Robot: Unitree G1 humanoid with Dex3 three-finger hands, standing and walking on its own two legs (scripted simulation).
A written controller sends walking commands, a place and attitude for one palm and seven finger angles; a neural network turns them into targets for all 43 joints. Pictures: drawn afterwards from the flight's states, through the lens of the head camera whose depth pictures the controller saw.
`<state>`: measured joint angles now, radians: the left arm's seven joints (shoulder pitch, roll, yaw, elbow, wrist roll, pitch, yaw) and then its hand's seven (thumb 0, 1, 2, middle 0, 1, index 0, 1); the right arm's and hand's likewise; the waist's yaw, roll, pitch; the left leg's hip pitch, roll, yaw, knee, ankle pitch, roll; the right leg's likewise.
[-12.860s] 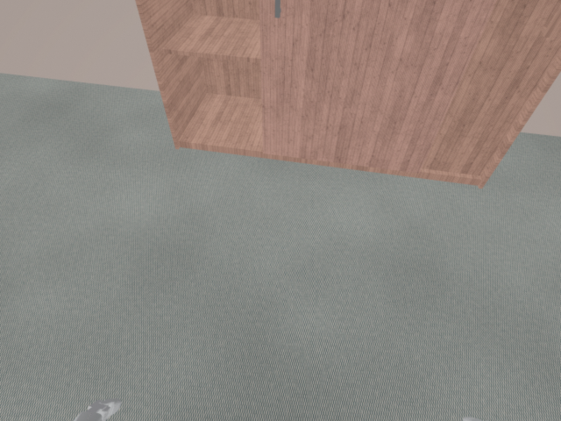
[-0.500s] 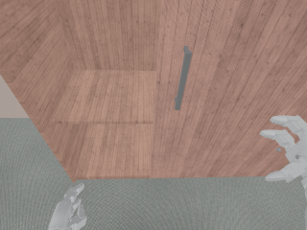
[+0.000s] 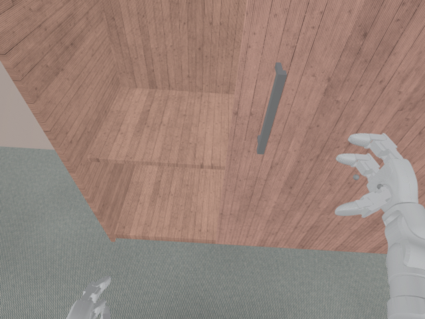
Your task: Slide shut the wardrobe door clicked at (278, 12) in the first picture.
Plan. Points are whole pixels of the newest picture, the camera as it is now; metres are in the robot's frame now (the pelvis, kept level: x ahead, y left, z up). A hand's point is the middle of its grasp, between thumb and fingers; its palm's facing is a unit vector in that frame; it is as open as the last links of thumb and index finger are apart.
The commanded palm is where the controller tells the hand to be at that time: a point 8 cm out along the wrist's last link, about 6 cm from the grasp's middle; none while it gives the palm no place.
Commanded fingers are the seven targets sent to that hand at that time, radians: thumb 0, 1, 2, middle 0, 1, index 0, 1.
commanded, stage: move the hooked fingers beside the handle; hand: right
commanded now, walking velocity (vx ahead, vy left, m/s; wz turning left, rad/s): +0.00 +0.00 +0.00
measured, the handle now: (268, 112) +0.54 -0.08 +0.11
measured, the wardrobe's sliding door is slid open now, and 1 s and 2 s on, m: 0.49 0.49 0.49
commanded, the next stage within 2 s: feel for the door with the fingertips in 1.72 s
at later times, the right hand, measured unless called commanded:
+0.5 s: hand (318, 151) +0.42 -0.17 +0.11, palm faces -0.04 +1.00 -0.01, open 14.0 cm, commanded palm +0.41 -0.22 +0.11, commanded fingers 0.00 0.50 -0.30 0.30 1.20 0.30 1.20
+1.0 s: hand (296, 126) +0.49 -0.13 +0.11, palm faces -0.02 +1.00 -0.01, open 14.0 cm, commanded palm +0.46 -0.19 +0.11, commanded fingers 0.00 0.50 -0.30 0.30 1.20 0.30 1.20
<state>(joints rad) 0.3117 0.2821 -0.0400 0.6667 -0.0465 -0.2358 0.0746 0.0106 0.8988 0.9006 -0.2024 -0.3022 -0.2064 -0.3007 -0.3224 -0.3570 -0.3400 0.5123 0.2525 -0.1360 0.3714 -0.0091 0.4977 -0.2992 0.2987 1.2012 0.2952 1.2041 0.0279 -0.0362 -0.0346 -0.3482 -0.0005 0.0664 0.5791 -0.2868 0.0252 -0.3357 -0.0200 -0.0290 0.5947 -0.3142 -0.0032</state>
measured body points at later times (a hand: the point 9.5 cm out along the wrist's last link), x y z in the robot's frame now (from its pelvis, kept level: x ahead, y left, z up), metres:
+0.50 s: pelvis +0.00 -0.01 +0.00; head +0.04 +0.00 +0.45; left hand +0.09 +0.25 -0.11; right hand +0.42 -0.22 +0.11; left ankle +0.01 +0.10 -0.73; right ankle -0.01 -0.12 -0.73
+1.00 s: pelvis +0.00 +0.00 -0.01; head +0.07 +0.01 +0.43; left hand +0.00 +0.26 -0.13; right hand +0.49 -0.18 +0.12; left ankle +0.01 +0.10 -0.73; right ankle +0.00 -0.12 -0.73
